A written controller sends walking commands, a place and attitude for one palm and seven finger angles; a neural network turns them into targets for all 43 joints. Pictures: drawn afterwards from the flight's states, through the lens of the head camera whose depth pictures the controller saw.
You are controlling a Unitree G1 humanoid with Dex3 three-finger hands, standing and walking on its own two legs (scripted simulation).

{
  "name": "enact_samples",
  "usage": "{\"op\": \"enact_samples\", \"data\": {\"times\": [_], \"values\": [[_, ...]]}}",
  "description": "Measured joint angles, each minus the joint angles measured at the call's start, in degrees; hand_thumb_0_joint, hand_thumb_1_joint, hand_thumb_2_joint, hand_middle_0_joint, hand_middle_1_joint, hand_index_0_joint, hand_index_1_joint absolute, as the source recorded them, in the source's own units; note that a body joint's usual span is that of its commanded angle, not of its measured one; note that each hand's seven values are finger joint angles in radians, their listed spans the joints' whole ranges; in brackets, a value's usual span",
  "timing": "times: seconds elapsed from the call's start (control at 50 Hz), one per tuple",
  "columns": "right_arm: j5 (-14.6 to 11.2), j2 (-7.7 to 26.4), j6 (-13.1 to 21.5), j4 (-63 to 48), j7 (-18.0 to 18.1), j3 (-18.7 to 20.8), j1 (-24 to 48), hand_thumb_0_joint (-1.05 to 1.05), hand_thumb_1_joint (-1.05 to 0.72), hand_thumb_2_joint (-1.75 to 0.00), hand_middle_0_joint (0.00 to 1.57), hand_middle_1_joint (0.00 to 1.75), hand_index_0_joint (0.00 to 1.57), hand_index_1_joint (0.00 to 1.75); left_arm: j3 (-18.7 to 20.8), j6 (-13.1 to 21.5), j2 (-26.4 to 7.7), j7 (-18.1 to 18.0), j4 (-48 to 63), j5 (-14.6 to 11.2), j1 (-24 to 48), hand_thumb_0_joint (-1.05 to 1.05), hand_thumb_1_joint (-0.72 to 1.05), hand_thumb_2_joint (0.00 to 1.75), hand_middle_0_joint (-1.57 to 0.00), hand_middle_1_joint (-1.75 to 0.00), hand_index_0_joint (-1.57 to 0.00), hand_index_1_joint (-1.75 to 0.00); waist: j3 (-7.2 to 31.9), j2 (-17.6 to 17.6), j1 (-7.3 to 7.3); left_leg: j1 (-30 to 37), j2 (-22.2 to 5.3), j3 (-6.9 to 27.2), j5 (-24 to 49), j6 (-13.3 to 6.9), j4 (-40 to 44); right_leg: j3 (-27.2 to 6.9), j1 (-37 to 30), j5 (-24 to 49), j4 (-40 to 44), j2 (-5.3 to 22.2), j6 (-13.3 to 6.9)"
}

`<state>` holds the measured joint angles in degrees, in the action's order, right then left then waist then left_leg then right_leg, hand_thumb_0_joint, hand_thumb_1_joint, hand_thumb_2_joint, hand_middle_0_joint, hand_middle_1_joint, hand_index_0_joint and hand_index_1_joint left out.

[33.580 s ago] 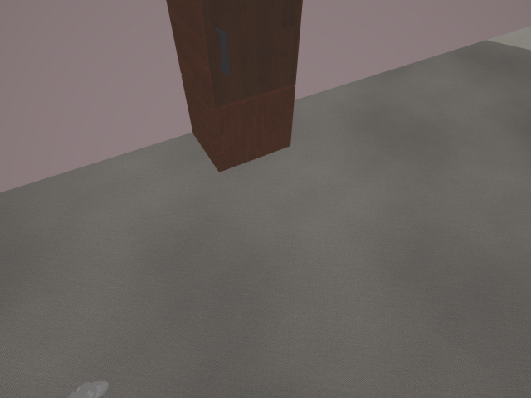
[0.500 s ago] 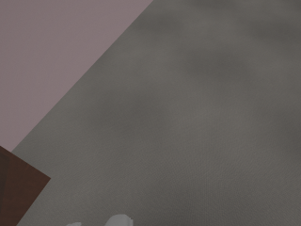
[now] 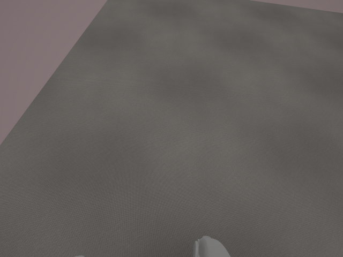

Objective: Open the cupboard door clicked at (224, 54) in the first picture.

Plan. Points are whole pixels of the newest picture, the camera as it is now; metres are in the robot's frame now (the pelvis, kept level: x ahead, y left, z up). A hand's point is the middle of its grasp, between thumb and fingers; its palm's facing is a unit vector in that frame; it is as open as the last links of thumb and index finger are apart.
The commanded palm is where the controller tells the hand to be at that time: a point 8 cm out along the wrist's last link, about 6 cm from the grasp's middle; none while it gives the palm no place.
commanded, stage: walk to a spot facing it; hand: left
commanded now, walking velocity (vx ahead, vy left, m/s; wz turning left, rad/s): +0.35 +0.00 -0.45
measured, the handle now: out of the picture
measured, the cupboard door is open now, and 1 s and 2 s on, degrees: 40 40 40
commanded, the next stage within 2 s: turn to face it in 0.68 s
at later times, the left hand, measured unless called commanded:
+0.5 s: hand (143, 189) +0.32 +0.10 -0.16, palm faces -0.13 -0.97 -0.22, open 7.0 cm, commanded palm none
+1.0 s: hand (155, 142) +0.51 +0.09 -0.18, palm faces -0.14 -0.97 -0.18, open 7.3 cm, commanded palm none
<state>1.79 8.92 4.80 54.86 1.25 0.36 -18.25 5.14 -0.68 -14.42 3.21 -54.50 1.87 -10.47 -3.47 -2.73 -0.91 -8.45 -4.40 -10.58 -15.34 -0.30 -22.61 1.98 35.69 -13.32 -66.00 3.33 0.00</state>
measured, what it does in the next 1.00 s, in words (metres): walks ahead: right foot, then left foot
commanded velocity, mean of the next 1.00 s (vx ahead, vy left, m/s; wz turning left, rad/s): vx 0.25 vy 0.00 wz -0.01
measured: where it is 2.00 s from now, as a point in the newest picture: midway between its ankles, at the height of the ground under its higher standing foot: (191, 196)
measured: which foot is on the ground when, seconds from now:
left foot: down 0.00-0.24, up 0.26-0.72, down 0.74-1.00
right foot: up 0.00-0.22, down 0.24-0.74, up 0.76-1.00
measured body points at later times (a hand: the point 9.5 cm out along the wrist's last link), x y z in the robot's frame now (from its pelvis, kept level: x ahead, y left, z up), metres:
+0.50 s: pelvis +0.22 -0.08 +0.00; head +0.24 -0.09 +0.45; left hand +0.33 +0.15 -0.15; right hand +0.20 -0.31 -0.16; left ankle +0.30 +0.07 -0.68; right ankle +0.19 -0.14 -0.75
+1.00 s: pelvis +0.43 -0.08 -0.01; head +0.46 -0.08 +0.44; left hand +0.51 +0.14 -0.16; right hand +0.40 -0.32 -0.16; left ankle +0.46 +0.02 -0.75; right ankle +0.44 -0.23 -0.72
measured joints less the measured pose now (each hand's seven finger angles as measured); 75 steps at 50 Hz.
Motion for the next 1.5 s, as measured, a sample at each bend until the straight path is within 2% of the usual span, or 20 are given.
{"op": "enact_samples", "data": {"times": [0.1, 0.2, 0.26, 0.3, 0.34, 0.4, 0.48, 0.64, 0.72, 0.76, 0.8, 0.84, 0.94, 1.06, 1.18, 1.26, 1.34, 1.36, 1.4, 1.5], "values": [[0.24, 0.63, -0.87, 3.81, -0.09, 0.41, -6.11, 0.00, -0.91, -0.90, 0.20, 0.30, 0.20, 0.30, -0.72, -0.58, 0.64, 0.33, 1.48, -0.06, 5.84, 0.01, 0.91, 0.90, -0.20, -0.29, -0.20, -0.29, -1.04, 1.11, 2.85, 6.10, -0.21, -3.53, -2.75, 1.21, 2.60, 2.25, 0.53, 3.71, 15.32, 1.27, -0.54], [0.48, 1.40, -1.89, 7.17, -0.17, 0.47, -11.08, 0.00, -0.91, -0.90, 0.20, 0.30, 0.20, 0.30, -1.45, -0.12, 1.31, 0.29, 2.72, -0.29, 10.82, 0.01, 0.91, 0.90, -0.20, -0.29, -0.20, -0.29, -2.36, 2.55, 5.57, 10.58, -1.87, -5.94, -8.24, 3.95, 0.19, 4.62, -5.22, 1.06, 26.50, -0.81, -3.29], [-0.56, 0.74, -3.23, 9.26, -0.70, 0.33, -12.52, 0.01, -0.91, -0.90, 0.20, 0.30, 0.20, 0.30, -1.74, 2.74, 1.24, -0.39, 3.78, -0.55, 11.41, 0.01, 0.91, 0.90, -0.20, -0.29, -0.20, -0.29, -2.73, 1.71, 5.29, 4.26, -3.98, -3.15, -13.75, 3.84, -20.99, 4.71, -10.08, 1.77, 29.08, -1.83, -5.88], [-1.03, 0.84, -4.35, 9.67, -0.83, 0.84, -9.82, 0.01, -0.91, -0.90, 0.20, 0.30, 0.20, 0.30, -1.98, 3.51, 1.85, -1.29, 3.52, -1.31, 10.23, 0.00, 0.91, 0.90, -0.20, -0.29, -0.20, -0.29, -3.74, 2.03, 5.55, -4.27, -3.35, 2.95, -12.95, 3.05, -39.66, 4.65, -11.75, -0.71, 27.46, -2.87, -5.63], [-0.83, 0.98, -4.62, 8.89, -0.84, 1.44, -6.55, 0.01, -0.91, -0.90, 0.20, 0.30, 0.20, 0.30, -2.36, 3.32, 2.62, -1.96, 2.30, -1.57, 7.75, 0.00, 0.91, 0.90, -0.20, -0.29, -0.20, -0.29, -3.43, 2.23, 5.67, -11.18, -3.33, 5.50, -8.55, 2.75, -46.56, 4.23, -15.00, -1.11, 30.64, -4.10, -5.19], [-0.35, 0.79, -4.24, 6.21, -0.96, 1.94, -2.00, 0.01, -0.91, -0.90, 0.20, 0.30, 0.20, 0.30, -2.69, 3.07, 4.02, -2.40, -0.54, -1.31, 3.30, 0.00, 0.91, 0.90, -0.20, -0.29, -0.20, -0.29, -1.67, 2.16, 5.49, -18.37, -4.12, 6.55, -3.72, 3.01, -42.70, 3.18, -19.67, 0.47, 37.36, -5.56, -5.32], [-0.15, 0.18, -3.53, 3.43, -1.44, 2.28, 2.61, 0.01, -0.91, -0.90, 0.20, 0.30, 0.19, 0.30, -0.83, 4.47, 3.37, -3.24, -2.47, -1.63, -0.96, -0.03, 0.97, 0.90, -0.21, -0.30, -0.21, -0.29, 0.60, 2.55, 3.53, -23.42, -4.31, 7.35, 1.28, 3.45, -33.02, 2.41, -24.91, 0.95, 43.82, -7.05, -5.81], [-0.50, 0.84, -3.36, 1.35, -2.62, 2.32, 11.65, 0.00, -0.91, -0.90, 0.19, 0.30, 0.19, 0.30, -2.26, 4.93, 3.73, -3.00, -7.47, -1.18, -9.43, -0.01, 0.94, 0.90, -0.20, -0.30, -0.20, -0.29, 1.59, 2.94, -0.76, -22.11, -1.59, 6.16, 4.79, 2.59, -18.76, 0.49, -34.32, -3.79, 47.78, -7.59, -4.45], [-0.33, 1.14, -2.10, 0.46, -2.47, 1.86, 14.70, 0.00, -0.91, -0.90, 0.20, 0.30, 0.20, 0.30, -2.62, 4.44, 4.53, -3.19, -9.82, -1.21, -13.51, 0.00, 0.92, 0.90, -0.20, -0.29, -0.20, -0.29, 0.92, 1.71, -2.05, -15.69, 1.08, 4.22, 6.14, 0.72, -9.49, -0.66, -36.52, -9.91, 42.61, -6.11, -2.88], [0.20, 1.26, -0.74, -0.27, -1.92, 1.62, 15.40, 0.00, -0.91, -0.90, 0.20, 0.30, 0.20, 0.30, -2.76, 3.66, 5.17, -3.12, -10.80, -1.48, -14.73, 0.00, 0.92, 0.90, -0.20, -0.29, -0.20, -0.29, 0.65, 1.58, -2.14, -14.33, 1.09, 3.87, 6.37, -1.97, -10.64, -1.09, -30.62, -14.04, 26.64, -5.61, -2.48], [0.22, 0.74, -0.24, -0.76, -1.37, 1.15, 14.62, 0.00, -0.91, -0.90, 0.20, 0.30, 0.20, 0.30, -2.74, 2.71, 5.15, -3.10, -11.30, -1.29, -13.98, 0.00, 0.91, 0.90, -0.20, -0.29, -0.20, -0.29, 0.20, 0.45, -2.09, -13.13, 1.46, 2.39, 2.96, -2.33, -12.54, -1.61, -22.54, -14.90, 8.30, -4.62, -2.35], [0.12, 0.27, -0.15, -0.48, -0.82, 0.90, 12.45, 0.00, -0.91, -0.90, 0.20, 0.30, 0.20, 0.30, -2.48, 2.01, 5.03, -2.94, -10.86, -0.94, -12.06, 0.01, 0.91, 0.90, -0.20, -0.29, -0.20, -0.29, 0.21, 0.10, -1.69, -11.02, 1.87, 2.01, 2.05, -1.81, -10.75, -0.80, -15.74, -12.44, -0.86, -3.07, -1.54], [-0.56, 0.66, -1.32, 3.45, 0.45, 1.39, 6.00, -0.01, -0.94, -0.90, 0.20, 0.30, 0.20, 0.30, -2.67, 1.83, 5.37, -2.77, -6.53, -0.62, -5.54, 0.01, 0.91, 0.90, -0.20, -0.29, -0.20, -0.29, 0.33, 1.58, -0.18, -6.74, 2.82, 4.19, 3.16, -1.79, -4.68, 1.04, -10.00, -7.59, 12.54, 0.86, 0.91], [-0.71, 1.01, -4.99, 6.92, -0.33, 1.72, -0.59, -0.01, -0.94, -0.90, 0.20, 0.30, 0.20, 0.30, -1.90, 1.92, 2.74, -3.28, -2.63, -0.68, 0.14, 0.01, 0.94, 0.90, -0.20, -0.29, -0.20, -0.29, 0.99, 1.25, 2.13, -6.75, 4.24, 8.12, -1.22, 0.07, -8.66, 1.60, -15.79, -0.28, 32.96, 0.93, 2.08], [-0.96, 1.85, -7.90, 7.14, -1.32, 2.81, -0.60, 0.00, -0.92, -0.90, 0.20, 0.30, 0.20, 0.30, -2.07, 1.85, 3.17, -4.26, -0.28, -0.56, 2.60, 0.01, 0.92, 0.90, -0.20, -0.29, -0.20, -0.29, 0.53, 2.05, 3.32, -15.41, 3.50, 7.32, -14.12, 2.03, -33.49, 6.11, -19.11, -3.50, 33.02, 2.67, 0.41], [-1.09, 1.74, -7.84, 4.86, -1.96, 2.75, 1.90, 0.01, -0.92, -0.90, 0.20, 0.30, 0.20, 0.30, -2.27, 1.55, 3.31, -4.34, 0.38, -0.34, 2.47, 0.00, 0.92, 0.90, -0.20, -0.29, -0.20, -0.29, 0.17, 0.13, 3.25, -16.14, 2.21, 4.51, -12.44, 3.14, -29.88, 8.85, -22.16, -4.06, 35.11, 4.70, 1.10], [-1.00, 2.59, -7.06, 1.50, -2.54, 2.63, 5.57, 0.01, -0.91, -0.90, 0.20, 0.30, 0.19, 0.30, -2.31, 1.07, 3.18, -3.93, 0.84, -0.63, 1.46, 0.00, 0.91, 0.90, -0.21, -0.30, -0.21, -0.29, -1.04, -0.79, 2.50, -12.66, 2.16, 2.56, -3.44, 2.92, -15.35, 11.24, -22.72, -7.48, 31.19, 6.50, 2.67], [-0.80, 3.32, -6.58, 0.36, -2.70, 2.72, 6.17, 0.01, -0.91, -0.90, 0.20, 0.30, 0.19, 0.30, -2.25, 0.72, 3.22, -3.78, 1.06, -0.86, 0.72, 0.00, 0.91, 0.90, -0.21, -0.30, -0.21, -0.29, -0.77, -0.10, 2.37, -12.06, 1.92, 3.15, 1.64, 0.79, -12.47, 11.62, -21.49, -8.94, 28.02, 6.57, 3.10], [-0.46, 3.38, -5.76, -0.96, -2.41, 2.91, 8.19, 0.00, -0.91, -0.90, 0.20, 0.30, 0.20, 0.30, -1.92, -0.86, 2.23, -3.92, 0.74, -1.02, 0.37, 0.00, 0.91, 0.90, -0.21, -0.30, -0.21, -0.29, -0.84, -0.73, 2.47, -13.91, 2.41, 3.70, 0.08, -2.08, -15.80, 7.18, -16.68, -17.25, 16.62, 5.70, 3.95], [-0.21, 3.43, -4.96, -3.04, -1.13, 2.59, 9.56, 0.00, -0.91, -0.90, 0.20, 0.30, 0.20, 0.30, -0.85, -2.50, 0.58, -3.89, -0.02, -0.86, 1.54, 0.01, 0.91, 0.90, -0.20, -0.29, -0.20, -0.29, -0.61, -0.37, 1.85, -12.76, 3.27, 6.43, -0.15, -1.05, -11.89, 0.51, -8.01, -13.93, 1.78, 1.92, 4.67]]}}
